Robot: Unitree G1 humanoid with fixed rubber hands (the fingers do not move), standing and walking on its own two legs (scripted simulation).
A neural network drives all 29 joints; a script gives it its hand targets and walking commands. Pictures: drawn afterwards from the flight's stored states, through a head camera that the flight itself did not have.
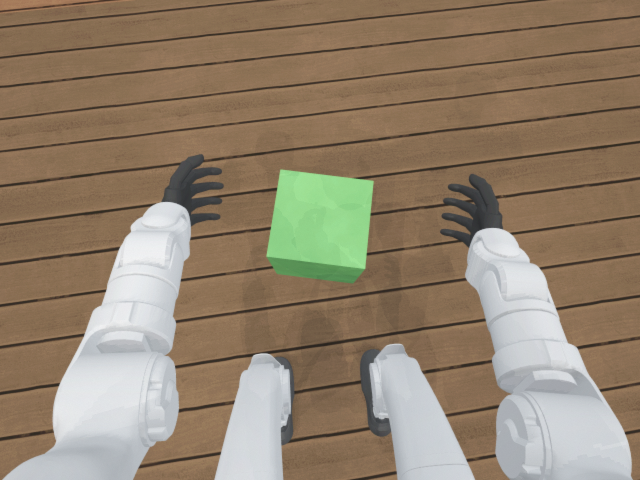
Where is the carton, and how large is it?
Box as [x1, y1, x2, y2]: [266, 169, 373, 283]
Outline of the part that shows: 280,169 266,256 277,273 352,283 364,269 373,181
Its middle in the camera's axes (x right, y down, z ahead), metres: +0.00 -0.01 +0.96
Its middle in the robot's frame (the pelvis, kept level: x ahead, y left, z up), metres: +0.52 -0.02 -0.54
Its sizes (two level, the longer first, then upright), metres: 0.210 0.200 0.250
